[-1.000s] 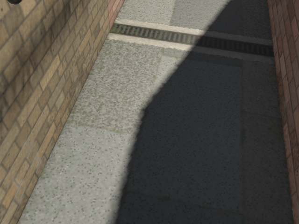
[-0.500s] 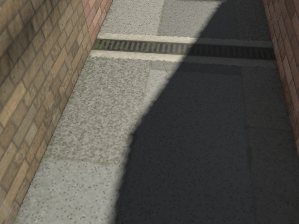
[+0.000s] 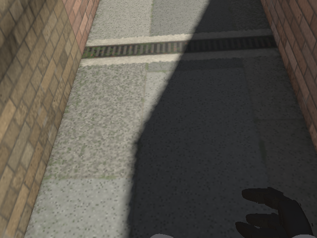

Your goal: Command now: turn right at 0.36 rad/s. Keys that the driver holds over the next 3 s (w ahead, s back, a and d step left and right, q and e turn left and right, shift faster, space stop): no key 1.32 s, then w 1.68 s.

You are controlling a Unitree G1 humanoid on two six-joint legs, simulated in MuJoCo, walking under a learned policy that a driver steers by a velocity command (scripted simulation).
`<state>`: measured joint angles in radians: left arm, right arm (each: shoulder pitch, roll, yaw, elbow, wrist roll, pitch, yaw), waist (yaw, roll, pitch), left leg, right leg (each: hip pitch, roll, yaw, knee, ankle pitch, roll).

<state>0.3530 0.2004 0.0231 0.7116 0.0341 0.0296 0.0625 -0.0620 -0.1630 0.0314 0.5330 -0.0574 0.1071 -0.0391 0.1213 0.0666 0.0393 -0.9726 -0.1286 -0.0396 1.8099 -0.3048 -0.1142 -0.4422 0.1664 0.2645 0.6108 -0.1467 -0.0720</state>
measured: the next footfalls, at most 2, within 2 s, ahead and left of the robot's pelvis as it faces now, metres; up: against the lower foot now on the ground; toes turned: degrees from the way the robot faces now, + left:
left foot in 0.22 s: +0.04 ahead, +0.18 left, +0.00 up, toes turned -8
right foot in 0.84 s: +0.11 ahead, -0.06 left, +0.00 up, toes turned -2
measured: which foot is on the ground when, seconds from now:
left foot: up 0.00-0.20, down 0.22-0.84, up 0.86-1.00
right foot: down 0.00-0.18, up 0.20-0.82, down 0.84-1.00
